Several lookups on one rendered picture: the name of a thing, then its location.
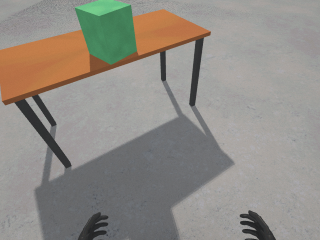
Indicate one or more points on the carton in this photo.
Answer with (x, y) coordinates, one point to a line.
(108, 29)

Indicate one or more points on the left robot hand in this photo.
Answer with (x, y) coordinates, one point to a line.
(88, 231)

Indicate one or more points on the table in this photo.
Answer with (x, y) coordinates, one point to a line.
(36, 67)

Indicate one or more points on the right robot hand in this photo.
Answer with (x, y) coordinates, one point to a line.
(262, 231)

